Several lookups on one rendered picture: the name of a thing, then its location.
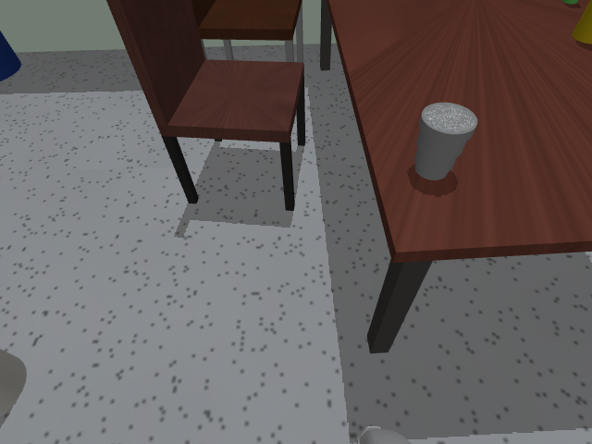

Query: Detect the table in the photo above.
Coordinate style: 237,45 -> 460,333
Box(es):
320,0 -> 592,353

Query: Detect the chair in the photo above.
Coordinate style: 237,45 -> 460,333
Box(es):
106,0 -> 305,211
191,0 -> 303,117

